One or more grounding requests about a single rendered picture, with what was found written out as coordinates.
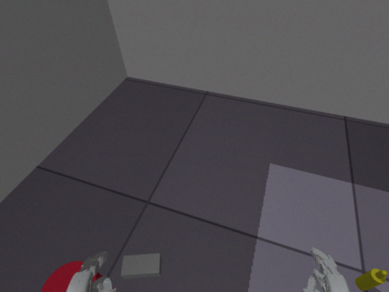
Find left robot hand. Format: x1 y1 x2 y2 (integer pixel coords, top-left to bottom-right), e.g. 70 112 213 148
66 251 116 292

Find right robot hand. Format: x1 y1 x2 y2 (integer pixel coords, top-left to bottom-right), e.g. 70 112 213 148
303 247 351 292

